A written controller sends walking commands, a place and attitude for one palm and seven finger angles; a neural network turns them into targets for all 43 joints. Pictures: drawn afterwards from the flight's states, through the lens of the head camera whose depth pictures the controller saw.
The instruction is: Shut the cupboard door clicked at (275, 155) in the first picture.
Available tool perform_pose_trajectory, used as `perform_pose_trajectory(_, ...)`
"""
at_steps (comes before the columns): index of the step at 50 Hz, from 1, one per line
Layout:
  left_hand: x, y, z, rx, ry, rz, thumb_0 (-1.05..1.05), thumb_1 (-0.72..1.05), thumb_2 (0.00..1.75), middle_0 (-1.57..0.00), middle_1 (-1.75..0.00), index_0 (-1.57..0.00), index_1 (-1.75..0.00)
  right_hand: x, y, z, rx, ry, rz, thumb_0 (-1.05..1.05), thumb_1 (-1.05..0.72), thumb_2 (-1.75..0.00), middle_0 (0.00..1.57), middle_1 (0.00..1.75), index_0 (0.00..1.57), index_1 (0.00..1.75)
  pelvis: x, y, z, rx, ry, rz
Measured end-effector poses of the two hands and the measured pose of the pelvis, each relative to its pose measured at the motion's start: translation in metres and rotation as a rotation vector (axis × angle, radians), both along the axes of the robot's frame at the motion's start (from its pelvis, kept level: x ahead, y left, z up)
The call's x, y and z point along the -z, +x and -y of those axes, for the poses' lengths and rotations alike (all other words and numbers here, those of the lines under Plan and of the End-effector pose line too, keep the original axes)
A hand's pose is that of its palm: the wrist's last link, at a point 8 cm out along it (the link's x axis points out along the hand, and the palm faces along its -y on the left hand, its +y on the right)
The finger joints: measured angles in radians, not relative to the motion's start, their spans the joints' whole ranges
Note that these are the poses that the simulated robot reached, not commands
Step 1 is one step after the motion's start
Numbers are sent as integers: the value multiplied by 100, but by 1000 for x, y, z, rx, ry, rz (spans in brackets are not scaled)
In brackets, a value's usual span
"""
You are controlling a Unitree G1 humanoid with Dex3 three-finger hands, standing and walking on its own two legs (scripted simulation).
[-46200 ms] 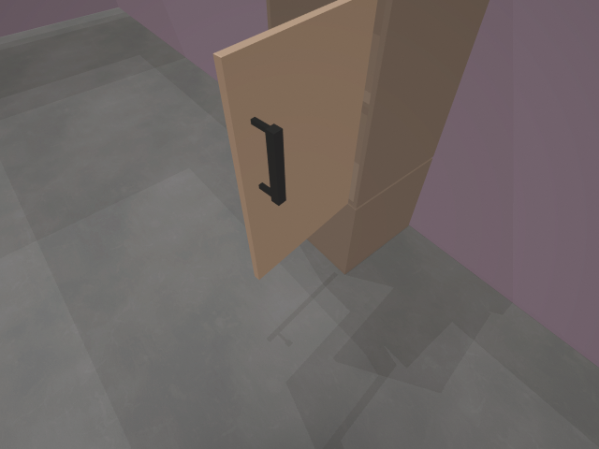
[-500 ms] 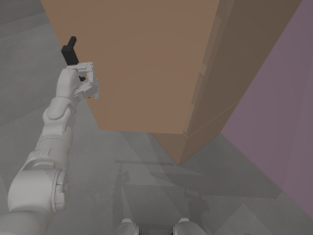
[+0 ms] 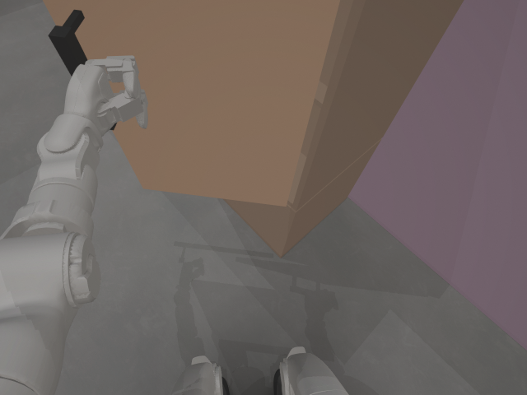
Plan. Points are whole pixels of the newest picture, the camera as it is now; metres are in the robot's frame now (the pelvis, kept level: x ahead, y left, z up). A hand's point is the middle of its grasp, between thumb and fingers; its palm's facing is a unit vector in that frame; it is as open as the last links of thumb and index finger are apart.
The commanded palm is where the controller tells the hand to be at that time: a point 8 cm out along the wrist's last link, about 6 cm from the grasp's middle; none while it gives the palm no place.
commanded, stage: push the door shut along its arc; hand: left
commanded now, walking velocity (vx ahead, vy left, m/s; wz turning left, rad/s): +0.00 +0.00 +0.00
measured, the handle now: (94, 76) +0.58 +0.20 +0.11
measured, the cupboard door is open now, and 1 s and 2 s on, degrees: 41 24 23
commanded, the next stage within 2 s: pull the fist back off the door in 0.74 s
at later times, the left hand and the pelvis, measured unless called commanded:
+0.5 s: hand (162, 75) +0.56 +0.10 +0.12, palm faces -0.32 -0.95 -0.01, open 2.9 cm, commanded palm +0.58 +0.14 +0.11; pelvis +0.00 -0.01 -0.01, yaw +0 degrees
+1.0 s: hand (174, 55) +0.62 +0.08 +0.11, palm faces +0.03 -0.99 +0.13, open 3.0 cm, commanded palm +0.59 +0.10 +0.11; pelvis +0.01 +0.00 -0.02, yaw -1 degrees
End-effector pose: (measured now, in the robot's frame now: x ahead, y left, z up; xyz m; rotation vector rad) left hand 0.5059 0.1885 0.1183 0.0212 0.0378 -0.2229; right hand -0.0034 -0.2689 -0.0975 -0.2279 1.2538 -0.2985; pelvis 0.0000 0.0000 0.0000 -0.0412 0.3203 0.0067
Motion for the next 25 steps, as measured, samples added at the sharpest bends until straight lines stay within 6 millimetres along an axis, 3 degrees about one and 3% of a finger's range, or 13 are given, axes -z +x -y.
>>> perform_pose_trajectory(10, -6, 31, 28, 56, -32, -8, 1, 90, 90, -130, -150, -130, -150, 2, -7, -3, 29, 5, -27, 0, -90, -90, 20, 29, 21, 30, 3, 5, 1, 12, 1, -36)
perform_pose_trajectory(25, -5, 54, 31, 104, 0, -31, -2, 89, 92, -130, -150, -129, -150, 5, -29, 4, 44, -16, -125, 0, -90, -90, 20, 30, 21, 30, 11, 5, 7, 4, -9, -78)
